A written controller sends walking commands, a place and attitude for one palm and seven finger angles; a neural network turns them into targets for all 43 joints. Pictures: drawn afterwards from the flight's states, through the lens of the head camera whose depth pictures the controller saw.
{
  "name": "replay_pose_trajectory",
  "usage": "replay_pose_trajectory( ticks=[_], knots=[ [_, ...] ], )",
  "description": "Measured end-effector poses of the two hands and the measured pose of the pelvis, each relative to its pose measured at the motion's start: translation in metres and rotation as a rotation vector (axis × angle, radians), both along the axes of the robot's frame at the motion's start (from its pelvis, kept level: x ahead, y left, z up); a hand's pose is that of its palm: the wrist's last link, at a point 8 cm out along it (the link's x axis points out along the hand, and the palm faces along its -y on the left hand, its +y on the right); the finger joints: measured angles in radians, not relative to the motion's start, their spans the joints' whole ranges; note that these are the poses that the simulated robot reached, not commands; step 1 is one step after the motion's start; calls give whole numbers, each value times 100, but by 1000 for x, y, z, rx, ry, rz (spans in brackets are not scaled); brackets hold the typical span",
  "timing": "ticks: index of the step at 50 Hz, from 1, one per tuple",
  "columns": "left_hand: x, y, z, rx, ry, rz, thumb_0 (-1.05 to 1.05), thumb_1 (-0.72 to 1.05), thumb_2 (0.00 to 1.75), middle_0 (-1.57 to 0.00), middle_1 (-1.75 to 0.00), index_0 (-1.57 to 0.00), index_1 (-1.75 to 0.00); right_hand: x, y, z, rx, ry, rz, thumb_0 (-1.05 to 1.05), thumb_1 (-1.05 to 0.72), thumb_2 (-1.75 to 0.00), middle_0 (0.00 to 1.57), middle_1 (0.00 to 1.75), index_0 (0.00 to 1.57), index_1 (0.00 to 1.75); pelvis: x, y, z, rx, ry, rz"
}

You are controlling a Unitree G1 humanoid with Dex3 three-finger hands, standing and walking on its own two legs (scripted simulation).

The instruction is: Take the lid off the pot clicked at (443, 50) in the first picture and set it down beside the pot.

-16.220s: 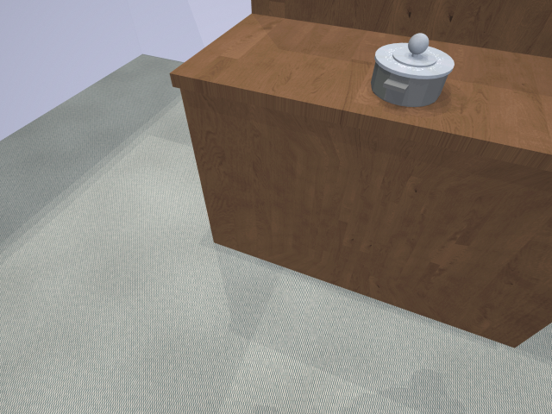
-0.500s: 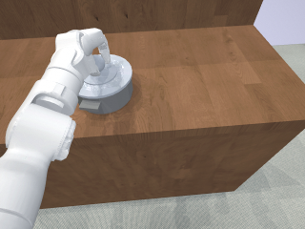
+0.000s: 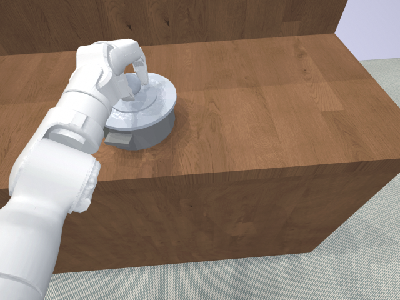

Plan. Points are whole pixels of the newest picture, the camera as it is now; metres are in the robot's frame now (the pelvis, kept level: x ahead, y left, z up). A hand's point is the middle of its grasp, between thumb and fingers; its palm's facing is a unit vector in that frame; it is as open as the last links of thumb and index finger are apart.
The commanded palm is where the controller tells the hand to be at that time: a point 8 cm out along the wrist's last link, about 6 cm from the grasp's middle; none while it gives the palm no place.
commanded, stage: lift the lid straight up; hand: left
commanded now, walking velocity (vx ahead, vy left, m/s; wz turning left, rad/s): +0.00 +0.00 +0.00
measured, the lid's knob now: (130, 84) +0.51 +0.12 +0.17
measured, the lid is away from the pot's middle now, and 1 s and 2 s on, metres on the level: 0.01 0.01 0.01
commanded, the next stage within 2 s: move the lid sideways beside the pot in 1.84 s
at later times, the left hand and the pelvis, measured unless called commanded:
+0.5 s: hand (115, 65) +0.49 +0.13 +0.23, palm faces -0.33 -0.10 -0.94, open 7.5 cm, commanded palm +0.49 +0.13 +0.30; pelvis +0.00 +0.00 +0.00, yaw +0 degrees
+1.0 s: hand (110, 41) +0.49 +0.12 +0.27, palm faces -0.26 -0.11 -0.96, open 7.5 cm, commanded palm +0.49 +0.13 +0.34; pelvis +0.00 +0.00 +0.00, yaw +0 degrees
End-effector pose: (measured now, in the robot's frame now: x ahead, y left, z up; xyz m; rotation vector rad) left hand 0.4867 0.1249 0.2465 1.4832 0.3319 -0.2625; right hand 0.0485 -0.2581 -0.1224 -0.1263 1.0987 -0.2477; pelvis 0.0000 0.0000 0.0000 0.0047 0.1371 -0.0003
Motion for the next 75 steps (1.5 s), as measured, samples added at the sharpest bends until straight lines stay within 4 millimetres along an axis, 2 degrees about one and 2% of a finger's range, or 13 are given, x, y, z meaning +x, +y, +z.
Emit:
replay_pose_trajectory(
  ticks=[12, 34, 58, 67, 75],
  knots=[
    [0, 0, 19, -14, -19, 20, 0, 30, 65, -74, -100, -63, -97, 2, -1, 1, -7, -24, 9, 0, -91, -90, 20, 30, 20, 30, -2, -1, 0, 2, -6, 0],
    [-1, 8, 56, -13, -70, 57, -1, 30, 65, -75, -100, -62, -97, -7, -1, 3, -16, -18, -3, 0, -91, -90, 20, 30, 20, 30, -4, 2, 1, 1, -4, -3],
    [-3, -3, 98, -12, -141, 79, -2, 30, 65, -76, -100, -62, -97, 1, 2, 2, -2, -34, 16, 0, -91, -90, 20, 30, 20, 30, -4, 1, 1, 4, 5, -4],
    [0, 0, 109, -26, -154, 119, -2, 30, 65, -76, -100, -62, -97, 1, -3, 3, -14, -29, 7, 0, -91, -90, 20, 30, 20, 30, -4, -2, 1, 4, 12, -6],
    [-4, 1, 129, -28, -198, 125, -2, 30, 65, -76, -100, -62, -96, 4, -4, 2, -10, -35, 18, 1, -91, -90, 20, 30, 20, 30, -1, -3, 1, 4, 13, -5]
  ],
)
